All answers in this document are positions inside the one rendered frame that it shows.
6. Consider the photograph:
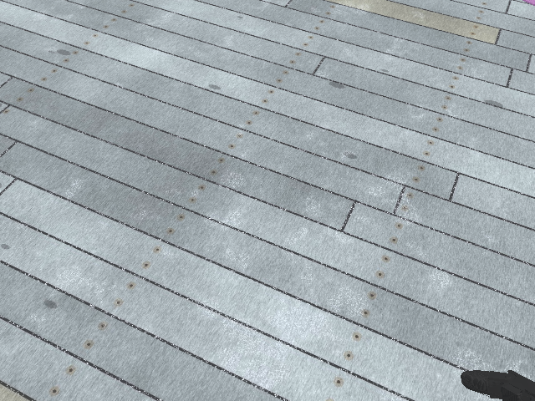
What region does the right robot hand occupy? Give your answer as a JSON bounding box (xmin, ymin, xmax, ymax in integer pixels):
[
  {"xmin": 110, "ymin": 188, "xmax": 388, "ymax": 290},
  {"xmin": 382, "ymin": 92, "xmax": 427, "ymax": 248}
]
[{"xmin": 461, "ymin": 370, "xmax": 535, "ymax": 401}]

